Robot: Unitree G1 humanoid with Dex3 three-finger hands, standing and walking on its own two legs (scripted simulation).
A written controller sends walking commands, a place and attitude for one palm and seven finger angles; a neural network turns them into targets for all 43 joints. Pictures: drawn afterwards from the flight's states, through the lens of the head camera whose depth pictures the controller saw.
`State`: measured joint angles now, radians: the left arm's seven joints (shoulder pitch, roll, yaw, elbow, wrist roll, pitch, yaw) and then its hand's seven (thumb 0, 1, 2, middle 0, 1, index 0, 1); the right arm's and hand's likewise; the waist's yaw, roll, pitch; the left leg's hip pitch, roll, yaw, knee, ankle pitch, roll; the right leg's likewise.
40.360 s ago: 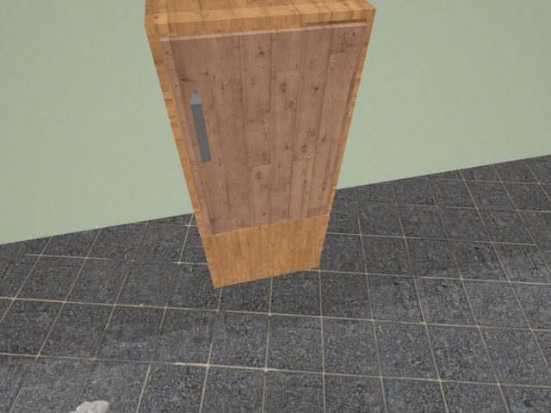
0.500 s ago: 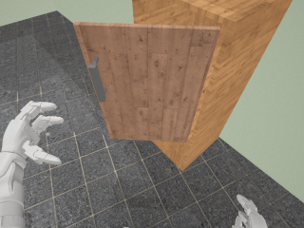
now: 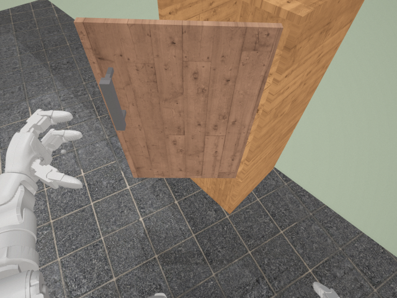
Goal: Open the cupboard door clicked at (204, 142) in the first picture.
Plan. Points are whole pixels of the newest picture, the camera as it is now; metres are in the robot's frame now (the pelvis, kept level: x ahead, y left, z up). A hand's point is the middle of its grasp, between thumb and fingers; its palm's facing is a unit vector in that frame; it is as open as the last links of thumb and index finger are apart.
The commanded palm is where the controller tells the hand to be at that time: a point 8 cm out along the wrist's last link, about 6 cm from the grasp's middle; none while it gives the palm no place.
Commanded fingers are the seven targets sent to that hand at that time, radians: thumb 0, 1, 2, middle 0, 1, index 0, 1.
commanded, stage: move the hooked fingers beside the handle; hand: left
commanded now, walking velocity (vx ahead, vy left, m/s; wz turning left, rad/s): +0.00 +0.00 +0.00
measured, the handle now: (115, 100) +0.53 +0.21 +0.07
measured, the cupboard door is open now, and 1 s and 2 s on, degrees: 46 46 46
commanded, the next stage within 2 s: slide the fingers in behind the handle in 1.68 s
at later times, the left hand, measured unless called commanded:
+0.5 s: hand (72, 130) +0.42 +0.27 +0.08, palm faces +0.02 -1.00 +0.00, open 14.0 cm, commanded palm +0.40 +0.32 +0.08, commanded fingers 0.00 -0.50 0.30 -0.30 -1.20 -0.30 -1.20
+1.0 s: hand (78, 112) +0.48 +0.28 +0.08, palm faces -0.01 -1.00 +0.00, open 14.0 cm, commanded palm +0.45 +0.32 +0.07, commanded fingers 0.00 -0.50 0.30 -0.30 -1.20 -0.30 -1.20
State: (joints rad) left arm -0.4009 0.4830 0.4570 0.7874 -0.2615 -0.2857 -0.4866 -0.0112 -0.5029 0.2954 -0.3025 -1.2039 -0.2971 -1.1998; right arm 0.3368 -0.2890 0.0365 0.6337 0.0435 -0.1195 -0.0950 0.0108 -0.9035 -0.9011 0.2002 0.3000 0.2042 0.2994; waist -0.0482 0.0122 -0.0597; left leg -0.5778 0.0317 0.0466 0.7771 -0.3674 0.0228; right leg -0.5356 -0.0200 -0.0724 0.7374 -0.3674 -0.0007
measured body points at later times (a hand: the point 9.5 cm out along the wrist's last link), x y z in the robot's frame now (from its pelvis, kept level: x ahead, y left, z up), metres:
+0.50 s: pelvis +0.00 +0.01 -0.01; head +0.07 +0.02 +0.44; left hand +0.41 +0.33 +0.09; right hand +0.06 -0.27 -0.11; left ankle +0.01 +0.10 -0.71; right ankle +0.00 -0.12 -0.71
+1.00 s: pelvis +0.00 +0.01 -0.02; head +0.12 +0.03 +0.42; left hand +0.47 +0.33 +0.08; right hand -0.01 -0.27 -0.12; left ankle +0.01 +0.10 -0.71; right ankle +0.00 -0.12 -0.71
